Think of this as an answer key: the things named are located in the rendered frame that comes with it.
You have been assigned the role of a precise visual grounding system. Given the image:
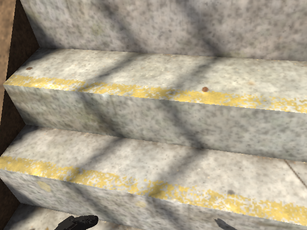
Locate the robot left hand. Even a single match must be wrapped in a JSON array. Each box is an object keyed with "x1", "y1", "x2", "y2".
[{"x1": 55, "y1": 215, "x2": 99, "y2": 230}]

